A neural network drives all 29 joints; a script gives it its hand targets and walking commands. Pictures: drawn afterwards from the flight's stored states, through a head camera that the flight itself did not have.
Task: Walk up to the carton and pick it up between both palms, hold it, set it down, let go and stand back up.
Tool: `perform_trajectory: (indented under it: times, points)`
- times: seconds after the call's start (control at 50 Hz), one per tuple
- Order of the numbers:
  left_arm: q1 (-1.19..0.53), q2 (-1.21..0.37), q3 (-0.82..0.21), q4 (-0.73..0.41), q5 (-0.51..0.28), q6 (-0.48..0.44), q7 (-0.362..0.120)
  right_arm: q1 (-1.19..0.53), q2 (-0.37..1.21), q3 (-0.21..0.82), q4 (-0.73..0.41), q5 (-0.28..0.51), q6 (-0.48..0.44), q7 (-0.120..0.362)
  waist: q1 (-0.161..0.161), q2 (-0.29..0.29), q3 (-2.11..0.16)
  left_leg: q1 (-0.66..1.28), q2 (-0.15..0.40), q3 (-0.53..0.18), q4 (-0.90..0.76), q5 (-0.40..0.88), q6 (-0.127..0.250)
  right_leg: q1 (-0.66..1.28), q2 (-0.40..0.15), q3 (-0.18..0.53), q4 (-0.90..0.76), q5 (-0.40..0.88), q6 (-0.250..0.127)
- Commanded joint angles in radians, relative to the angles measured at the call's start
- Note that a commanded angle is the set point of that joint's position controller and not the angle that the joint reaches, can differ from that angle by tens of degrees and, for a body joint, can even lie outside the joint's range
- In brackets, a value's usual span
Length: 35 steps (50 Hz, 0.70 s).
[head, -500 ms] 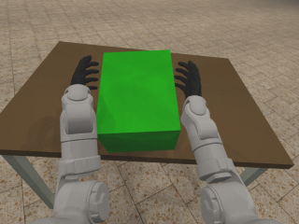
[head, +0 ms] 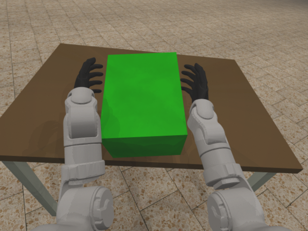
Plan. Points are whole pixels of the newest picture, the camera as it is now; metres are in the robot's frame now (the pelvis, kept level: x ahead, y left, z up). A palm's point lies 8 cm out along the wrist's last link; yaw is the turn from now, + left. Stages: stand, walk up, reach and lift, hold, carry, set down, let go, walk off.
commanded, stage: hold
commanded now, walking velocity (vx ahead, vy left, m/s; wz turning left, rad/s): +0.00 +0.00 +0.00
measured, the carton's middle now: (144, 105) +0.40 -0.01 +0.13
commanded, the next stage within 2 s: none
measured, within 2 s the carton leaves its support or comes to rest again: neither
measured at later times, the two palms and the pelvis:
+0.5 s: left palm (83, 94) +0.37 +0.14 +0.19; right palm (195, 99) +0.37 -0.14 +0.17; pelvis +0.00 +0.00 +0.00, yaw +0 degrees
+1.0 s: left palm (80, 93) +0.37 +0.14 +0.19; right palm (194, 95) +0.37 -0.13 +0.19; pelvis +0.00 +0.00 +0.00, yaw +1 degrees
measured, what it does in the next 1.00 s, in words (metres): stands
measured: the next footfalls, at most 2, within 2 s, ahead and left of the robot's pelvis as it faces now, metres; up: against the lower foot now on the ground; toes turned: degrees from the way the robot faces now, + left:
none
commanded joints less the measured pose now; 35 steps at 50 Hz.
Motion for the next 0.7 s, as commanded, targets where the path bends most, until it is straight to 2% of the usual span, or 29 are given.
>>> perform_trajectory:
  times: [0.0,0.1,0.32,0.34,0.36,0.38,0.4,0.44,0.46,0.48,0.5,0.52,0.54,0.56,0.6,0.62,0.64,0.68]
  points:
    - [-0.595,-0.39,-0.362,-0.078,-0.172,-0.071,-0.144,-0.71,0.41,0.315,-0.264,0.038,-0.061,0.139,-0.011,0.076,-0.473,0.049,-0.061,0.066,-0.036,0.115,0.044,0.098,0.057,-0.037,-0.024,0.095,0.03]
    - [-0.596,-0.387,-0.355,-0.069,-0.167,-0.07,-0.149,-0.698,0.408,0.3,-0.251,0.03,-0.057,0.14,-0.016,0.079,-0.457,0.033,-0.061,0.067,-0.049,0.089,0.044,0.103,0.054,-0.038,-0.023,0.08,0.032]
    - [-0.592,-0.392,-0.368,-0.082,-0.171,-0.075,-0.145,-0.701,0.4,0.311,-0.261,0.037,-0.066,0.141,-0.017,0.089,-0.478,0.054,-0.058,0.062,-0.035,0.136,0.036,0.102,0.06,-0.043,-0.016,0.098,0.029]
    - [-0.529,-0.379,-0.31,-0.037,-0.119,-0.052,-0.137,-0.674,0.337,0.302,-0.171,0.046,-0.044,0.151,0.031,0.128,-0.381,0.046,-0.042,0.059,-0.057,0.152,0.022,0.1,0.065,-0.042,-0.018,0.04,0.008]
    - [-0.543,-0.377,-0.312,-0.051,-0.122,-0.045,-0.143,-0.646,0.344,0.28,-0.173,0.031,-0.04,0.15,0.0,0.109,-0.372,0.016,-0.04,0.068,-0.072,0.106,0.028,0.123,0.066,-0.041,-0.022,0.014,0.015]
    - [-0.534,-0.378,-0.309,-0.055,-0.119,-0.039,-0.145,-0.655,0.341,0.279,-0.187,0.034,-0.044,0.154,0.014,0.116,-0.367,-0.003,-0.036,0.068,-0.083,0.099,0.025,0.14,0.071,-0.047,-0.013,0.008,0.012]
    - [-0.545,-0.379,-0.315,-0.054,-0.126,-0.038,-0.146,-0.67,0.335,0.272,-0.195,0.031,-0.047,0.155,0.012,0.115,-0.373,-0.012,-0.036,0.069,-0.087,0.09,0.025,0.142,0.071,-0.045,-0.012,0.005,0.012]
    - [-0.594,-0.396,-0.361,-0.106,-0.165,-0.054,-0.137,-0.734,0.369,0.286,-0.26,0.04,-0.067,0.157,0.009,0.118,-0.464,0.022,-0.041,0.069,-0.053,0.151,0.018,0.13,0.069,-0.045,-0.005,0.05,0.013]
    - [-0.604,-0.405,-0.393,-0.106,-0.191,-0.063,-0.133,-0.761,0.389,0.298,-0.309,0.04,-0.076,0.153,-0.006,0.096,-0.519,0.058,-0.047,0.066,-0.028,0.178,0.022,0.116,0.066,-0.042,-0.007,0.093,0.019]
    - [-0.627,-0.411,-0.415,-0.134,-0.213,-0.078,-0.127,-0.783,0.418,0.321,-0.342,0.047,-0.081,0.148,-0.008,0.085,-0.57,0.087,-0.054,0.061,-0.005,0.215,0.023,0.111,0.063,-0.04,-0.005,0.145,0.027]
    - [-0.633,-0.419,-0.434,-0.156,-0.218,-0.086,-0.118,-0.77,0.425,0.341,-0.335,0.058,-0.078,0.146,-0.012,0.104,-0.595,0.11,-0.057,0.056,0.011,0.259,0.016,0.111,0.063,-0.039,0.003,0.185,0.026]
    - [-0.639,-0.415,-0.441,-0.153,-0.225,-0.088,-0.114,-0.779,0.426,0.35,-0.345,0.063,-0.076,0.142,-0.015,0.103,-0.608,0.12,-0.059,0.053,0.019,0.254,0.015,0.106,0.061,-0.036,-0.001,0.185,0.03]
    - [-0.619,-0.409,-0.432,-0.131,-0.217,-0.086,-0.113,-0.755,0.419,0.346,-0.321,0.056,-0.065,0.137,-0.026,0.091,-0.58,0.119,-0.06,0.051,0.014,0.231,0.019,0.1,0.059,-0.035,-0.008,0.181,0.033]
    - [-0.602,-0.397,-0.406,-0.108,-0.205,-0.081,-0.118,-0.729,0.412,0.34,-0.29,0.047,-0.055,0.133,-0.023,0.076,-0.552,0.096,-0.062,0.054,0.0,0.184,0.028,0.102,0.052,-0.03,-0.014,0.16,0.035]
    - [-0.581,-0.382,-0.364,-0.095,-0.181,-0.07,-0.126,-0.701,0.408,0.335,-0.261,0.036,-0.042,0.134,-0.003,0.058,-0.505,0.05,-0.06,0.058,-0.032,0.119,0.043,0.119,0.046,-0.028,-0.018,0.12,0.034]
    - [-0.582,-0.38,-0.359,-0.076,-0.178,-0.066,-0.131,-0.704,0.406,0.32,-0.252,0.03,-0.039,0.134,-0.003,0.058,-0.482,0.024,-0.058,0.058,-0.045,0.086,0.044,0.119,0.045,-0.028,-0.019,0.095,0.033]
    - [-0.593,-0.379,-0.348,-0.064,-0.175,-0.063,-0.134,-0.729,0.409,0.318,-0.257,0.028,-0.041,0.136,0.013,0.059,-0.481,0.001,-0.059,0.062,-0.054,0.064,0.049,0.127,0.044,-0.025,-0.02,0.068,0.032]
    - [-0.574,-0.373,-0.323,-0.042,-0.16,-0.053,-0.14,-0.713,0.41,0.307,-0.236,0.028,-0.034,0.133,0.017,0.057,-0.439,-0.013,-0.062,0.065,-0.061,0.059,0.055,0.131,0.04,-0.022,-0.025,0.065,0.033]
